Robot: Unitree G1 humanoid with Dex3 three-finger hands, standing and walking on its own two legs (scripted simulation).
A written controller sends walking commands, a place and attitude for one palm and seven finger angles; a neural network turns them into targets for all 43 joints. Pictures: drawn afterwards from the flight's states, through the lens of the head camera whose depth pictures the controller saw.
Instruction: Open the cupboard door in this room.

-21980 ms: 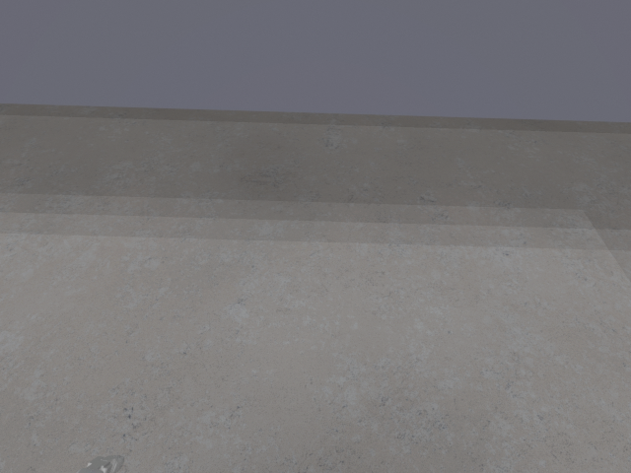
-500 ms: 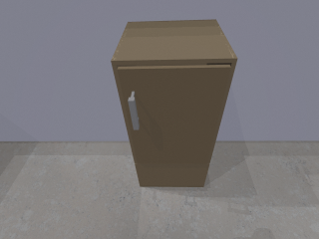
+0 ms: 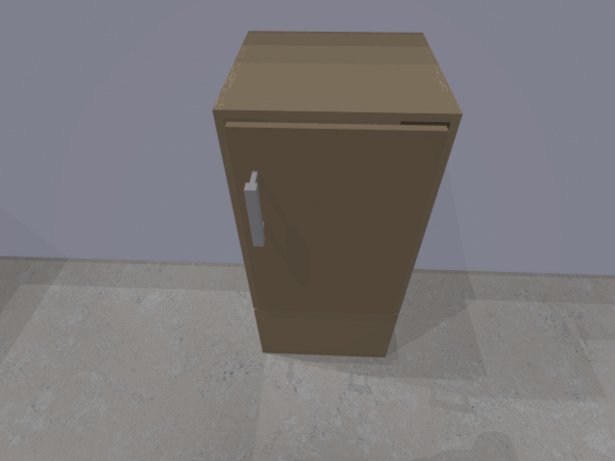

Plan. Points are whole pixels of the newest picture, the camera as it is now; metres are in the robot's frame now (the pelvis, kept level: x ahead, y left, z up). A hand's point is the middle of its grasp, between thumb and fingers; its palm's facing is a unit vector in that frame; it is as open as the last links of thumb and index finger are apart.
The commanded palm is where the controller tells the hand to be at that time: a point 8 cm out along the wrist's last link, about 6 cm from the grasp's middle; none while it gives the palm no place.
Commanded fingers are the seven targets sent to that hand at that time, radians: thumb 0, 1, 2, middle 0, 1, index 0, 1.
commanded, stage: look again from close up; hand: left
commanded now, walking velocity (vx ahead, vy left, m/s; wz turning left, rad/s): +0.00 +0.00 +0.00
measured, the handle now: (256, 209) +0.58 +0.13 -0.03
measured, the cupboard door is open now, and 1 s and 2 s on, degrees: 0 0 0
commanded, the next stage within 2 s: raise the hand with hooked fingers in 0.26 s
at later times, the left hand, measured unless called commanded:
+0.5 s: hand (179, 440) +0.17 +0.19 -0.07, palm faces +0.30 -0.94 -0.17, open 7.4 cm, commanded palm +0.13 +0.22 -0.07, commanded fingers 0.00 0.71 0.82 -0.21 -0.42 -0.21 -0.42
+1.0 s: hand (173, 406) +0.21 +0.20 -0.06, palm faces +0.00 -1.00 -0.06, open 9.9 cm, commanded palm +0.18 +0.26 -0.05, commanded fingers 0.00 0.13 0.57 -0.25 -0.80 -0.25 -0.80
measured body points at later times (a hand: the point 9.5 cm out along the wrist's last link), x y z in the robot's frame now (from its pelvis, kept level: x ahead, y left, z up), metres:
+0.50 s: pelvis +0.04 -0.02 -0.01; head +0.04 -0.03 +0.44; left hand +0.15 +0.24 -0.06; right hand +0.11 -0.26 -0.14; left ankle +0.03 +0.09 -0.74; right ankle +0.06 -0.12 -0.74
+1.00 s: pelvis +0.03 -0.02 -0.11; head +0.11 +0.01 +0.34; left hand +0.20 +0.26 -0.05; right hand +0.28 -0.20 -0.17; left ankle +0.03 +0.09 -0.74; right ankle +0.06 -0.12 -0.74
